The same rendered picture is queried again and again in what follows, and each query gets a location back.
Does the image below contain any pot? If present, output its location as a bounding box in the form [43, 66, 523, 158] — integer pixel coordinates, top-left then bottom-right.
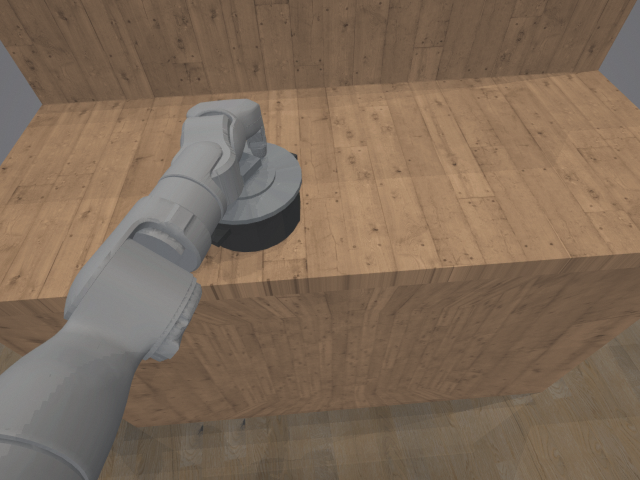
[211, 152, 300, 252]

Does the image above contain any table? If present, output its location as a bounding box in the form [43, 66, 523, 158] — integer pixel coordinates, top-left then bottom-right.
[0, 0, 640, 428]

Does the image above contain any left robot hand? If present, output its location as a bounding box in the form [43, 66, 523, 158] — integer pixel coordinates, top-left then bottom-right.
[186, 99, 267, 187]

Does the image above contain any left robot upper arm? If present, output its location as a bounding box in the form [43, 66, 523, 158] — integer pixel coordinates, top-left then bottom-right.
[0, 238, 202, 480]

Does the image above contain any left robot forearm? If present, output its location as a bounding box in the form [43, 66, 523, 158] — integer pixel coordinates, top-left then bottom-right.
[64, 108, 246, 320]

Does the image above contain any lid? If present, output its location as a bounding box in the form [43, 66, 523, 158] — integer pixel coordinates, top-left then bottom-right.
[219, 141, 302, 225]

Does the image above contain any knob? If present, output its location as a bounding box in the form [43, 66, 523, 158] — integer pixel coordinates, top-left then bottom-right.
[239, 152, 262, 183]

